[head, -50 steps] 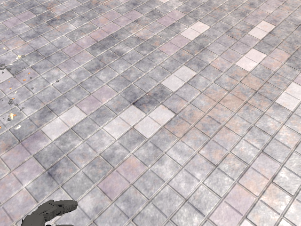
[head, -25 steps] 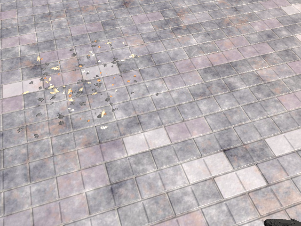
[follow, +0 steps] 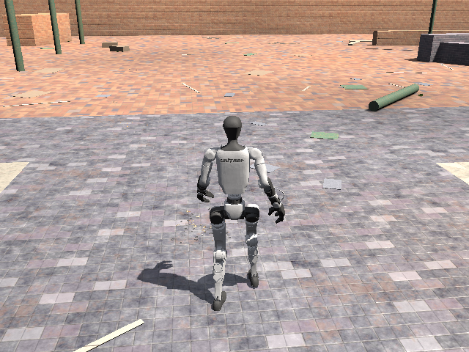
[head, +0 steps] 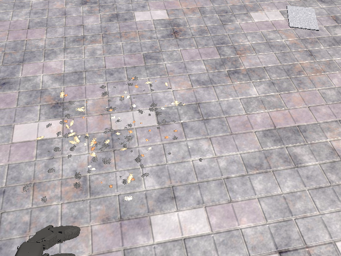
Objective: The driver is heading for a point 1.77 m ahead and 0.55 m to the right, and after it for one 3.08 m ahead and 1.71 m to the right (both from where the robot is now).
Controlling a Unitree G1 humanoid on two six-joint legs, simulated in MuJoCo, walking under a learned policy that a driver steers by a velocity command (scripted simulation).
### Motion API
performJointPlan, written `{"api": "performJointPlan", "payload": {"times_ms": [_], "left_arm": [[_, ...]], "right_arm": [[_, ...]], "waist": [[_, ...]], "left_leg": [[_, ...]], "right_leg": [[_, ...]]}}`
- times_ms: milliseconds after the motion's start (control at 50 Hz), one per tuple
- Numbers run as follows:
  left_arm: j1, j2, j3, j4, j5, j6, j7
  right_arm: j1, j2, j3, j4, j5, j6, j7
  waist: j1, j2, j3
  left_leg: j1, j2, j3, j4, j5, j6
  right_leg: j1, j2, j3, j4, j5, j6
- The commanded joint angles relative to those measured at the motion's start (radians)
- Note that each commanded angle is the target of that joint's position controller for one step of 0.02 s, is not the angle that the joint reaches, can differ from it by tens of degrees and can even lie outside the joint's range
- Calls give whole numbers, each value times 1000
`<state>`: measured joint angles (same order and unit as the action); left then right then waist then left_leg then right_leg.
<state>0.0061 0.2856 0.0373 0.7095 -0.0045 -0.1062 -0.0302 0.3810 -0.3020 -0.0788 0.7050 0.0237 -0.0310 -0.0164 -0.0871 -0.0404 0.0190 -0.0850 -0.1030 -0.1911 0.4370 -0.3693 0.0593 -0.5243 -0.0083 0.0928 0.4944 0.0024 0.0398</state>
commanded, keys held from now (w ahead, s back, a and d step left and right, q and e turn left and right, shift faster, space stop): w+q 0.20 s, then w+e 0.80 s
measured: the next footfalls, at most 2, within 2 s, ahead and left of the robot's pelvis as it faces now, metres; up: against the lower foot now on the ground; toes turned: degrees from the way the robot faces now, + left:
right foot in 0.04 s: +0.19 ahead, -0.13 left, +0.00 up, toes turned +6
left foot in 0.52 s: +0.41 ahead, +0.17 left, +0.00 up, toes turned +6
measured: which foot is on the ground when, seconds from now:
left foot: down 0.00-0.06, up 0.08-0.50, down 0.52-1.00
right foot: up 0.00-0.02, down 0.04-0.52, up 0.54-1.00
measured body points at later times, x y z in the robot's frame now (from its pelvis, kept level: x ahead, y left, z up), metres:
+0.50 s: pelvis +0.26 +0.02 +0.00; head +0.30 +0.03 +0.45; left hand +0.19 +0.30 -0.13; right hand +0.55 -0.16 -0.06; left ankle +0.37 +0.16 -0.73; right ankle +0.15 -0.14 -0.73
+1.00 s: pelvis +0.52 +0.01 -0.01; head +0.55 +0.00 +0.43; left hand +0.78 +0.21 -0.09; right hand +0.49 -0.28 -0.14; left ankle +0.37 +0.16 -0.73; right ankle +0.64 -0.11 -0.73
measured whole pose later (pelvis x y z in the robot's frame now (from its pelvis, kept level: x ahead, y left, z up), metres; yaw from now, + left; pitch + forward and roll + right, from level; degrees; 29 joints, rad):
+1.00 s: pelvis +0.52 +0.01 -0.01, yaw -10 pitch +1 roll +3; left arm 0.06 0.28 0.05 0.68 -0.02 -0.02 -0.06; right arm 0.33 -0.30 -0.09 0.83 0.03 -0.06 -0.01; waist -0.07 -0.03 0.04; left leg 0.10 0.05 0.28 0.34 -0.42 -0.06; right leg -0.55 -0.05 -0.04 0.62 -0.13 -0.08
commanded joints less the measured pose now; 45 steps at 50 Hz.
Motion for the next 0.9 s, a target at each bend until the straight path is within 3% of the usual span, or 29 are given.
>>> {"api": "performJointPlan", "payload": {"times_ms": [20,40,60,80,100,120,140,160,200,260,320,360,420,460,480,500,520,540,560,580,620,640,680,720,820,900], "left_arm": [[67,151,61,-42,-2,-29,5],[189,189,76,-27,14,-34,12],[320,270,95,-13,31,-29,20],[363,259,97,20,9,-16,8],[309,166,73,-1,-1,-11,9],[261,129,61,-8,3,-1,14],[218,107,51,-7,10,4,16],[195,86,44,0,15,5,19],[189,84,45,15,14,-2,23],[238,118,52,60,8,-13,15],[236,144,54,74,-12,0,13],[273,167,57,88,-22,10,15],[341,194,62,116,-30,25,18],[349,204,65,127,-33,36,22],[338,204,64,129,-34,41,24],[345,178,55,130,-29,41,25],[331,116,30,104,-8,36,23],[441,2,-5,75,-4,22,24],[420,94,17,88,-33,14,24],[345,152,37,68,-49,14,24],[283,135,41,58,-29,27,28],[294,118,44,62,-25,40,27],[298,71,37,57,-28,64,25],[264,56,35,35,-22,77,24],[129,34,22,-12,-16,73,-6],[19,51,22,-64,-16,77,-25]], "right_arm": [[-32,-125,-34,-58,-1,-2,-6],[-35,-72,-13,-70,-9,-4,-2],[59,-7,7,-92,-4,-9,-2],[114,-48,8,-106,18,-16,-5],[46,-138,-14,-87,22,-11,-6],[-41,-158,-21,-99,10,-5,-5],[-80,-146,-22,-107,-1,-2,-4],[-95,-131,-24,-113,-4,1,2],[-84,-86,-17,-116,6,11,11],[-131,-31,4,-134,-8,4,10],[-221,-18,20,-150,-20,-20,25],[-301,-9,28,-161,-16,-36,37],[-369,-33,22,-181,-3,-50,49],[-347,-65,9,-177,-1,-57,51],[-286,-85,-3,-160,-3,-60,48],[-171,-125,-26,-123,-12,-59,38],[-6,-189,-47,-99,-32,-56,25],[55,-276,-62,-89,-48,-44,18],[68,-193,-44,-82,-42,-41,22],[12,-142,-26,-77,-30,-44,23],[-104,-70,-3,-68,-27,-52,28],[-141,-51,1,-63,-33,-59,29],[-174,-52,-6,-45,-35,-75,28],[-178,-71,-16,-26,-36,-84,22],[-151,-123,-34,15,-31,-78,6],[-100,-159,-48,53,-10,-60,3]], "waist": [[104,176,-50],[162,129,-158],[156,-92,-311],[140,-291,-338],[162,-147,-200],[165,-79,-106],[146,-46,-46],[125,-57,-15],[106,-83,-5],[105,-37,6],[117,-23,21],[147,-19,32],[162,-36,33],[128,-56,19],[82,-55,-11],[26,-38,-86],[-52,28,-227],[-8,308,-372],[-37,269,-379],[-29,220,-224],[26,173,-87],[58,181,-52],[89,155,-20],[99,123,6],[62,91,42],[30,79,77]], "left_leg": [[-74,210,-217,32,291,101],[-144,156,-160,233,267,66],[-430,25,-22,571,-22,-12],[-664,36,17,786,-246,-36],[-728,95,-3,869,-159,-46],[-721,128,37,870,-79,-49],[-688,157,49,830,-19,-52],[-654,186,50,786,21,-50],[-602,209,75,744,57,-52],[-607,200,76,598,107,-59],[-573,206,137,373,252,-65],[-503,179,169,242,323,-75],[-445,150,168,134,331,-72],[-369,137,163,74,298,-50],[-257,124,176,31,302,-31],[-66,117,184,15,301,-4],[204,267,49,53,301,54],[499,532,-355,-9,190,191],[449,529,-490,-98,15,217],[342,493,-345,-121,-1,181],[129,413,-145,-183,117,145],[45,388,-71,-221,181,133],[-34,384,20,-275,281,137],[-49,389,96,-303,355,143],[-30,362,278,-321,401,113],[72,394,336,-295,406,86]], "right_leg": [[240,8,-28,-59,-64,-52],[455,-92,53,-42,-88,-105],[812,-319,393,-69,-212,-229],[891,-430,738,-177,-494,-311],[779,-390,636,-212,-606,-271],[657,-346,469,-214,-510,-229],[546,-301,352,-235,-383,-214],[475,-266,265,-257,-291,-204],[411,-238,152,-301,-195,-204],[395,-238,97,-343,-76,-256],[398,-205,29,-354,12,-258],[383,-186,0,-342,35,-243],[432,-220,39,-302,31,-228],[457,-241,69,-252,42,-205],[441,-227,55,-186,110,-185],[397,-175,18,-43,189,-157],[238,-117,-27,225,20,-114],[-105,20,-90,579,-512,-48],[-208,-2,18,730,-589,-46],[-274,-44,16,773,-514,-53],[-232,-102,-6,715,-375,-48],[-176,-123,5,682,-332,-42],[-129,-131,0,650,-288,-30],[-155,-133,6,590,-227,-19],[-121,-115,-45,305,15,-30],[-125,-101,-89,182,-12,-70]]}}
Keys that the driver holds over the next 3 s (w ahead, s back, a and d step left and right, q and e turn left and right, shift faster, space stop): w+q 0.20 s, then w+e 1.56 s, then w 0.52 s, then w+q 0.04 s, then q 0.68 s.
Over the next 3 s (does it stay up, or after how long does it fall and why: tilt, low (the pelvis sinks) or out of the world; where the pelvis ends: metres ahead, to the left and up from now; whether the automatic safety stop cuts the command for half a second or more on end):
stays up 1.31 -0.48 0.00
